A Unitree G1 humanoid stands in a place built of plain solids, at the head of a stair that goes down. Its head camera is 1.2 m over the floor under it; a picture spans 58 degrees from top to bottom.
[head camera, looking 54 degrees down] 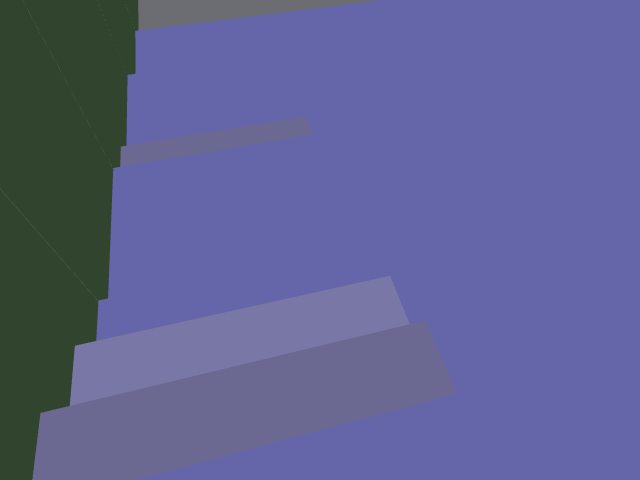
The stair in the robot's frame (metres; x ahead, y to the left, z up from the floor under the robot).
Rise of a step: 0.18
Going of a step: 0.30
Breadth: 1.27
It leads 14 degrees to the left of straight ahead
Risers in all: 4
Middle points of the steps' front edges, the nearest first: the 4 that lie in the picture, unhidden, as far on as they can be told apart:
0.22 0.17 0.00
0.51 0.24 -0.18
0.80 0.32 -0.36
1.09 0.39 -0.54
